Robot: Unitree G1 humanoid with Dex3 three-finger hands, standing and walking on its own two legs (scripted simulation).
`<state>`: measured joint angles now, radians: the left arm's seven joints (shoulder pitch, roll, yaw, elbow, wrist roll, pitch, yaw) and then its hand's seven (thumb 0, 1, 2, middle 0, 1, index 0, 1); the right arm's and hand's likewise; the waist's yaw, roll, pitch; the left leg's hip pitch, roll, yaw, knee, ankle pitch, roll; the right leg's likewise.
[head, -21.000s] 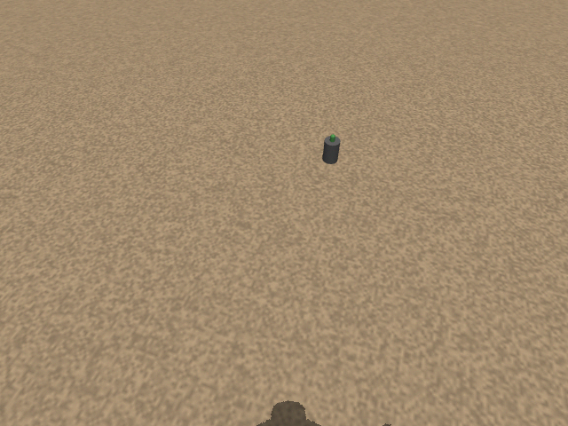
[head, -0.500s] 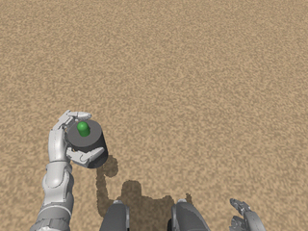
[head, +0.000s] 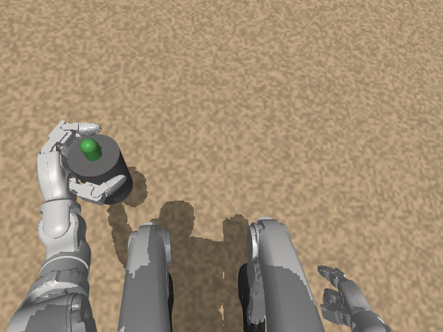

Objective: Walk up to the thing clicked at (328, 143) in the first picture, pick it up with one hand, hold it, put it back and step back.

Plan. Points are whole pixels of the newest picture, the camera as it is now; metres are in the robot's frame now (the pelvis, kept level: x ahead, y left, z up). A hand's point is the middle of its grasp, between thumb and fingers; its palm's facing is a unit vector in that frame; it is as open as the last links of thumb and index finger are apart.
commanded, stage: crouch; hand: left
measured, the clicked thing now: (101, 167) +0.41 +0.21 -0.07
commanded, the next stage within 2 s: lower in 0.94 s
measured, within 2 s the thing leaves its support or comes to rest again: neither
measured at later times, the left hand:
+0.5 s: hand (111, 175) +0.43 +0.23 -0.19, palm faces +0.20 -0.98 -0.03, open 11.0 cm
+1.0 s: hand (116, 181) +0.43 +0.23 -0.25, palm faces +0.18 -0.98 -0.02, open 10.9 cm
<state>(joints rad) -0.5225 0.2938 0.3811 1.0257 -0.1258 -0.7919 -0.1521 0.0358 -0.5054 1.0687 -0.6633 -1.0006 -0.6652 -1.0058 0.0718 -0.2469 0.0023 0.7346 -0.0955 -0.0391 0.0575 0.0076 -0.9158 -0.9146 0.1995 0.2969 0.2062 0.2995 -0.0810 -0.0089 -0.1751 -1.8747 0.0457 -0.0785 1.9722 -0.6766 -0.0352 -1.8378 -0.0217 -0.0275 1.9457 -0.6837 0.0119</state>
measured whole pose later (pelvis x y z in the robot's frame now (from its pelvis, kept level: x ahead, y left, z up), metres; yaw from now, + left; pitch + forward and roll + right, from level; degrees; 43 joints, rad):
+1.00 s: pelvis -0.02 +0.01 -0.16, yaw -6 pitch +25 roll -9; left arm -0.63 0.52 0.52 1.16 -0.09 -0.84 -0.15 0.04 -0.50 1.07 -0.67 -0.99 -0.68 -1.01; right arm -0.01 -0.31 0.17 0.73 -0.20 0.03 0.11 0.00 -0.93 -0.92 0.20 0.30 0.21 0.30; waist -0.17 -0.08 0.07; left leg -2.27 0.02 -0.22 2.52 -0.69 -0.05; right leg -2.19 0.01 -0.09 2.41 -0.67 0.04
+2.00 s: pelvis -0.03 +0.03 -0.19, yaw -12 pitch +14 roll -16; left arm -0.64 0.79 0.58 1.41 -0.06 -1.06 0.01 0.03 -0.46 1.02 -0.64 -1.02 -0.88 -1.16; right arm -0.16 -0.37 0.44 0.60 -0.34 0.02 0.15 0.00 -0.92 -0.91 0.20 0.30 0.21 0.30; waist -0.26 -0.25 0.30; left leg -2.23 0.01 -0.36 2.66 -0.70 -0.04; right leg -2.09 0.06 -0.20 2.43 -0.62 0.08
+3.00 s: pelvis -0.04 +0.04 -0.19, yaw -14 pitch +11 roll -18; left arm -0.65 0.83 0.55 1.45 -0.07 -1.13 0.03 -0.01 -0.60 0.11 -0.19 -0.11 -0.18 -0.12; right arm -0.17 -0.37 0.50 0.56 -0.36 0.03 0.15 0.00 -0.91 -0.91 0.21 0.30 0.21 0.30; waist -0.25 -0.28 0.31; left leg -2.21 0.02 -0.40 2.67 -0.70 -0.01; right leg -2.05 0.09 -0.23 2.40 -0.60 0.08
